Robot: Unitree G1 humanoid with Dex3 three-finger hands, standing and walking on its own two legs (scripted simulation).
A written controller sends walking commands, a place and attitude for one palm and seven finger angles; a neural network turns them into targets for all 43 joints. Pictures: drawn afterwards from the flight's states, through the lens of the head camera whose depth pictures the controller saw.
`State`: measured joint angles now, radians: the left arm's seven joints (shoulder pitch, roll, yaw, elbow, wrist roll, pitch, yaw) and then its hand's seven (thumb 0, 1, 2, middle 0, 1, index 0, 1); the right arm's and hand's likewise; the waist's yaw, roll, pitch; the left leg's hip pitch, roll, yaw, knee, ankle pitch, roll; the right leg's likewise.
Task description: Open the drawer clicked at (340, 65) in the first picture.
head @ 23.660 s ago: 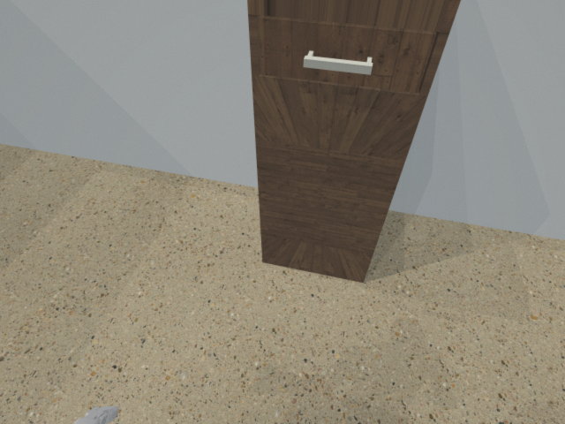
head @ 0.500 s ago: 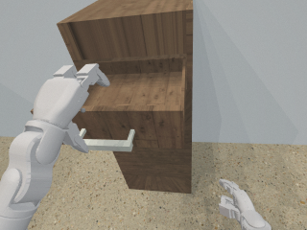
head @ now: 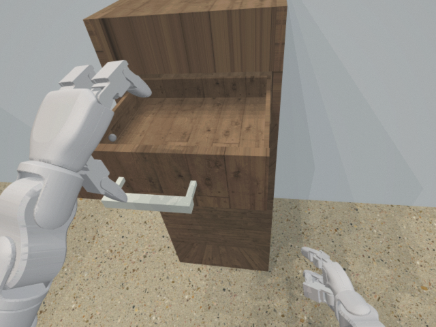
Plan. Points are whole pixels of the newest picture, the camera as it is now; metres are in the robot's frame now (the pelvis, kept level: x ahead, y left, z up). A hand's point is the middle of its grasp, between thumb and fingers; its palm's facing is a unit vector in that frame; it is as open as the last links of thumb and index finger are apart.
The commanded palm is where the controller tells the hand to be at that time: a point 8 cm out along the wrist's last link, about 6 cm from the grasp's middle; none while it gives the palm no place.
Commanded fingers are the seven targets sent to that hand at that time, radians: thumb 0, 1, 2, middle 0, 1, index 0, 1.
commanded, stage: draw the hand back to the body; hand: left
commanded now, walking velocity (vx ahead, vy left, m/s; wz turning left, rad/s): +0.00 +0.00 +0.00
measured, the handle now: (151, 193) +0.28 +0.17 +0.15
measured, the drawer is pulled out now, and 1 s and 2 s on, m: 0.29 0.29 0.29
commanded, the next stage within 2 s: step back with the hand held close in 1.48 s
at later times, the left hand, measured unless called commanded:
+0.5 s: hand (61, 146) +0.23 +0.22 +0.29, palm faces +0.49 -0.10 -0.87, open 13.9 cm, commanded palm +0.16 +0.23 +0.34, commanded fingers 0.00 -0.43 0.33 -0.29 -1.15 -0.29 -1.15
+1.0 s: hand (59, 124) +0.22 +0.20 +0.33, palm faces +0.46 -0.82 -0.33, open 11.2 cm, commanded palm +0.17 +0.27 +0.34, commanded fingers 0.00 0.44 0.70 -0.23 -0.59 -0.23 -0.59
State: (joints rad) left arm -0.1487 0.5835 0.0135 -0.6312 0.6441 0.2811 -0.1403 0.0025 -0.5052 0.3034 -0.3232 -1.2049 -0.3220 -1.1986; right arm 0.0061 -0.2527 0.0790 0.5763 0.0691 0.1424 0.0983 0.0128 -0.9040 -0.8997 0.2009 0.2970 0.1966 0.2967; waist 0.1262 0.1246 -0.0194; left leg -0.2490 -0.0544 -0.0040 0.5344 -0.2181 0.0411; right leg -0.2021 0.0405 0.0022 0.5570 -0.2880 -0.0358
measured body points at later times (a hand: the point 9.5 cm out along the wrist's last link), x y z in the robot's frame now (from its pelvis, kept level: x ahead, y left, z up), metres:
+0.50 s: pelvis +0.00 +0.00 +0.00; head -0.03 -0.05 +0.45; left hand +0.19 +0.23 +0.34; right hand +0.26 -0.16 -0.07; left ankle +0.05 +0.09 -0.73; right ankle +0.01 -0.10 -0.73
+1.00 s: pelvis +0.03 +0.00 +0.01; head +0.02 -0.02 +0.46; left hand +0.19 +0.24 +0.34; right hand +0.20 -0.22 -0.09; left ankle +0.05 +0.09 -0.73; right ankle +0.01 -0.10 -0.73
